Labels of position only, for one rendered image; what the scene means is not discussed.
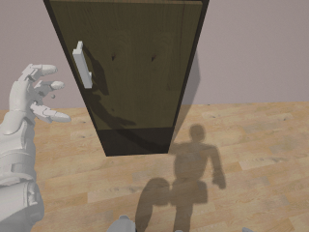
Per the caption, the left robot upper arm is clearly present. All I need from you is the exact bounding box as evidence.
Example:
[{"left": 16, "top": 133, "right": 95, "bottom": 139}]
[{"left": 0, "top": 181, "right": 44, "bottom": 232}]

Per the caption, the left robot thigh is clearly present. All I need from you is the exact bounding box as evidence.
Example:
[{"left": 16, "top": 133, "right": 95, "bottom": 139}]
[{"left": 106, "top": 218, "right": 136, "bottom": 232}]

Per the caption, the handle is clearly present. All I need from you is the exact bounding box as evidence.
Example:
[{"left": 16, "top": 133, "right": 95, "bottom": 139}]
[{"left": 72, "top": 41, "right": 93, "bottom": 89}]

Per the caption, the robot left forearm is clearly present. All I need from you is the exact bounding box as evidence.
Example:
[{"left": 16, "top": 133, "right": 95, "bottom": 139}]
[{"left": 0, "top": 110, "right": 37, "bottom": 189}]

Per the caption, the cupboard door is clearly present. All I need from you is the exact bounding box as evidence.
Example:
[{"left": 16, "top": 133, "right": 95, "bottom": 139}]
[{"left": 49, "top": 0, "right": 203, "bottom": 131}]

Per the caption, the left robot shin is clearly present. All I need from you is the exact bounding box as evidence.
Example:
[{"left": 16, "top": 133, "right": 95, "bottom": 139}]
[{"left": 119, "top": 215, "right": 129, "bottom": 219}]

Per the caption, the robot left hand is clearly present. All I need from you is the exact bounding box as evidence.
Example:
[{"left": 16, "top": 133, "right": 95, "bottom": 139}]
[{"left": 9, "top": 64, "right": 71, "bottom": 124}]

